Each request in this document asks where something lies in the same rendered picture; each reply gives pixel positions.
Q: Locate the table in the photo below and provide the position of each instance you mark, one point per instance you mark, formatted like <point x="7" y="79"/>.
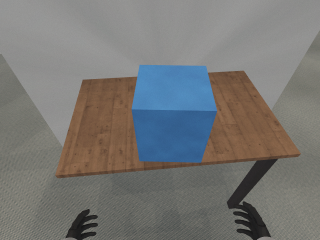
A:
<point x="101" y="136"/>

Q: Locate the right robot hand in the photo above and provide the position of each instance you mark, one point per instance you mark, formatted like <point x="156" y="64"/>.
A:
<point x="255" y="223"/>

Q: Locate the left robot hand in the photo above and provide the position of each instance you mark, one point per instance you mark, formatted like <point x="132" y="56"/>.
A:
<point x="77" y="226"/>

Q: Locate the carton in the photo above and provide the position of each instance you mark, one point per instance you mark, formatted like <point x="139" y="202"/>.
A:
<point x="173" y="112"/>

